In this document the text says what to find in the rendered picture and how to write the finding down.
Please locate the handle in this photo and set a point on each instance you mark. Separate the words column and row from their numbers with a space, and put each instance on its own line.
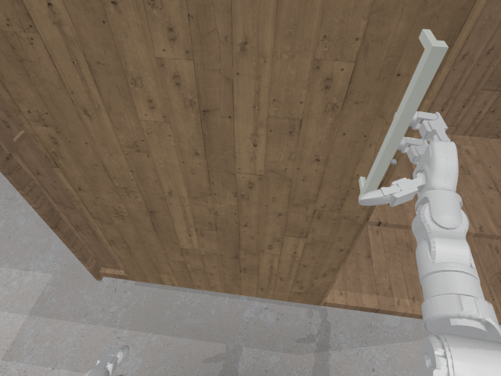
column 434, row 52
column 7, row 142

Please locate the robot right forearm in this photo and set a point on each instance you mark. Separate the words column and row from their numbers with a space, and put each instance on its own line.
column 453, row 299

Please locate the robot left hand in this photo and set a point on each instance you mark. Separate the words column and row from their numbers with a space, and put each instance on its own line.
column 109, row 361

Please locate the right robot upper arm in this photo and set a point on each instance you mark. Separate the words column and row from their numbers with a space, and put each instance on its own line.
column 443, row 354

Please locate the wardrobe door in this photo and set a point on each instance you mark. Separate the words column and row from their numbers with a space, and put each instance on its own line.
column 34, row 163
column 218, row 144

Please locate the robot right hand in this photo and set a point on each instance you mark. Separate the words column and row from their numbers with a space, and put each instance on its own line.
column 438, row 161

